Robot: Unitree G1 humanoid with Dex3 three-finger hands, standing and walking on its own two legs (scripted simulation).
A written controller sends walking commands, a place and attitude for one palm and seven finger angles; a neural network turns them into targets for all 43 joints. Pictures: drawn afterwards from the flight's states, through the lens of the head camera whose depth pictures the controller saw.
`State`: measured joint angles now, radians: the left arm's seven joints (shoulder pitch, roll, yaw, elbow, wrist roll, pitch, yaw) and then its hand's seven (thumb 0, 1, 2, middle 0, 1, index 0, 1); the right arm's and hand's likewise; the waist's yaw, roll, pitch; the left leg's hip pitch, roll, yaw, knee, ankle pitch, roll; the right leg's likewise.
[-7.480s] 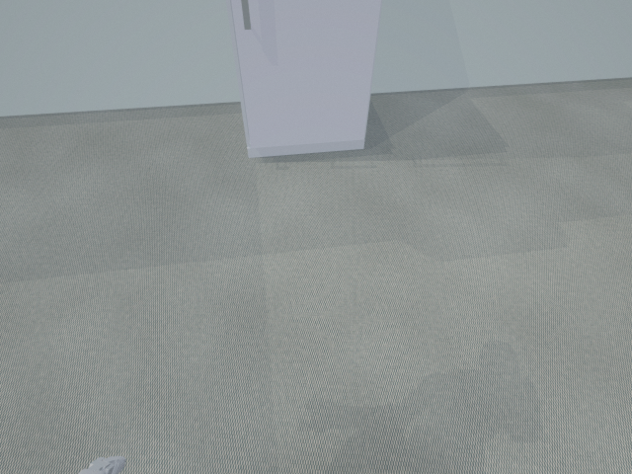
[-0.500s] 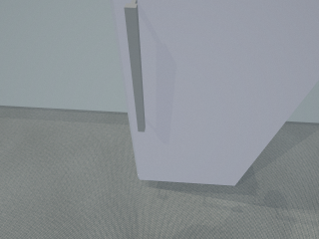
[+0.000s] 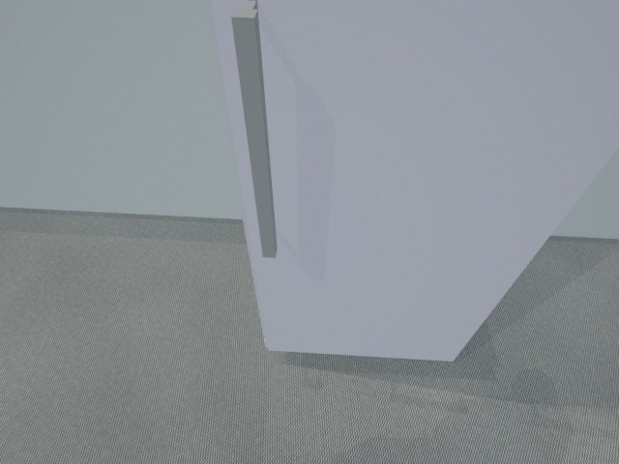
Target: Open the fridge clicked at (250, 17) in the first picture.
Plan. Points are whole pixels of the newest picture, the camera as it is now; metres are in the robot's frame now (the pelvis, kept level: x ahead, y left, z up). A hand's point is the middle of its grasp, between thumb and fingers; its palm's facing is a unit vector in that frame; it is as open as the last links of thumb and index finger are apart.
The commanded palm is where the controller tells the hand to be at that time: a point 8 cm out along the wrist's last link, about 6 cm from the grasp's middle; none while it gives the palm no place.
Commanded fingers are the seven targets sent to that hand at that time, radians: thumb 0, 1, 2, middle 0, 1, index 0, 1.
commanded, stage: raise the hand to about handle height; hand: left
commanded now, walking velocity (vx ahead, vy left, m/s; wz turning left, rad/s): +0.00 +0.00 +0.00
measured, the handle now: (263, 157) +0.52 +0.11 +0.12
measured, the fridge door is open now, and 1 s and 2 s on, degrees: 0 0 0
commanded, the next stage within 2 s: none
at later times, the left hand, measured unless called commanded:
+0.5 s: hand out of the picture +0.13 +0.21 -0.06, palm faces +0.10 -0.99 -0.03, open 9.2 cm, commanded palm +0.13 +0.27 -0.04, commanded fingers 0.00 0.27 0.63 -0.25 -0.70 -0.25 -0.70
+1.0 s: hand (116, 413) +0.18 +0.25 -0.02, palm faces +0.02 -1.00 -0.06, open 12.2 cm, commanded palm +0.15 +0.31 +0.00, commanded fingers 0.00 -0.31 0.38 -0.29 -1.08 -0.29 -1.08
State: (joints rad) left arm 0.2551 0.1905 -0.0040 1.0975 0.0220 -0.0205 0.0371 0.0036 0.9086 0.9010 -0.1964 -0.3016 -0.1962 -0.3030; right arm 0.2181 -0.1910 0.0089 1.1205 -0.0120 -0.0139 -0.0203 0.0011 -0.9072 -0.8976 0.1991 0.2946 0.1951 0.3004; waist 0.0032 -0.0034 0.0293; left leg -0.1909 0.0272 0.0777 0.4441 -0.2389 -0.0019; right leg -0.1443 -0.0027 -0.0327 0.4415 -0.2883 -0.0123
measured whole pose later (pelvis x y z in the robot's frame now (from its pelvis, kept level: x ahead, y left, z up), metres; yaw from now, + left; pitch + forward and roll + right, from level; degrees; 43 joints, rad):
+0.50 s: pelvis -0.05 -0.01 -0.10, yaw +3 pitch +12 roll -2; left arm 0.41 0.24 0.23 0.09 -0.31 -0.50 -0.37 0.01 0.49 0.73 -0.23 -0.56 -0.23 -0.57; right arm 0.17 -0.26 -0.03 0.52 0.02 -0.24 -0.06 0.01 -0.91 -0.90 0.20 0.29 0.19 0.30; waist 0.04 -0.01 -0.12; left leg -0.91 0.05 -0.03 1.18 -0.49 -0.01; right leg -0.81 0.00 -0.12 1.15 -0.56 -0.04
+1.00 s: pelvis -0.04 +0.02 -0.07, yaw +2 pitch +12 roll -3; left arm 0.31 0.31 0.28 0.09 -0.33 -0.35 -0.38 0.00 -0.09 0.48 -0.27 -0.94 -0.27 -0.94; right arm 0.27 -0.27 0.01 0.56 0.04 -0.23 -0.07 0.01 -0.90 -0.90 0.20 0.30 0.20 0.30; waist -0.01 0.02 -0.11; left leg -0.80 0.03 0.01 1.03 -0.44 0.03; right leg -0.71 -0.02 -0.08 0.98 -0.48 0.00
